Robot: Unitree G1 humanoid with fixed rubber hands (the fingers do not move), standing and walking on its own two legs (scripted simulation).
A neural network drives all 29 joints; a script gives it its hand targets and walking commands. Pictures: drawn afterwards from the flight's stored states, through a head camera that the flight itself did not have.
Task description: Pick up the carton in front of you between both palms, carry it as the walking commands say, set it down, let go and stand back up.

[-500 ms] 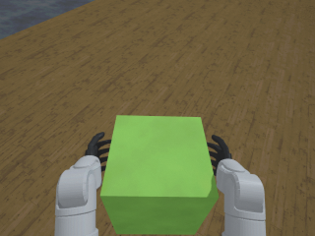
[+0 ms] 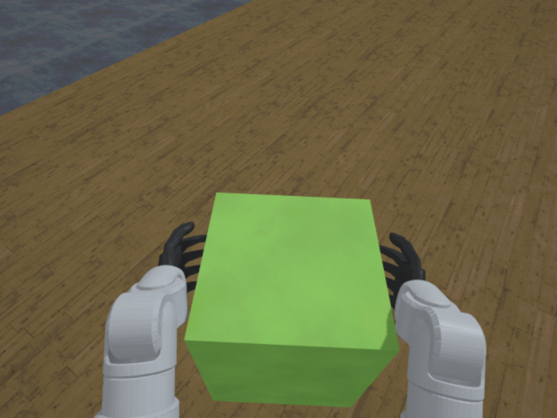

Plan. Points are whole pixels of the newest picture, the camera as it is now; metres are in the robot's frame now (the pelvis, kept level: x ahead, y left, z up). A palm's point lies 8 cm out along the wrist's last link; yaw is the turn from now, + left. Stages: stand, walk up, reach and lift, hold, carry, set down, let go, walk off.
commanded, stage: carry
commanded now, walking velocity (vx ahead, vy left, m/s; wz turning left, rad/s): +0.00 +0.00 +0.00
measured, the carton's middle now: (287, 305) +0.28 +0.00 +0.02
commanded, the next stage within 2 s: none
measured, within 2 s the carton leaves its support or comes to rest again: neither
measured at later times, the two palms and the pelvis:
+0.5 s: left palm (203, 156) +0.52 +0.16 +0.09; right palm (372, 161) +0.51 -0.14 +0.09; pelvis +0.24 +0.01 +0.01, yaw -3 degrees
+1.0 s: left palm (227, 139) +0.58 +0.12 +0.08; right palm (385, 148) +0.57 -0.18 +0.08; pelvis +0.30 -0.02 +0.02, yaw -3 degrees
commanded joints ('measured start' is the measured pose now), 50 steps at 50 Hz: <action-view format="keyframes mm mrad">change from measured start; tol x32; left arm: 1 -413 -885 -692 -68 -409 9 -262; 50 -377 -773 -627 172 -233 -267 -271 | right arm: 1 -484 867 752 -58 403 0 245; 50 -373 809 655 226 217 -287 236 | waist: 1 9 -130 -319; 50 -19 9 -255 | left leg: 1 -452 27 -69 288 69 39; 14 -173 -47 117 -522 486 -16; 19 404 269 -148 -500 1398 167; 26 185 124 18 -504 846 61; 34 187 104 31 -400 1169 87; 42 21 -7 125 -505 695 25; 47 411 134 18 -435 1363 119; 50 151 89 48 -389 1020 72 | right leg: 1 602 -340 461 -249 418 -91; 13 519 -182 50 -196 688 11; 21 89 -37 167 47 -393 144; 28 356 -124 158 -53 379 132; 42 441 -111 144 -26 835 121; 47 96 -24 121 -150 -21 158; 50 368 -40 120 -312 377 147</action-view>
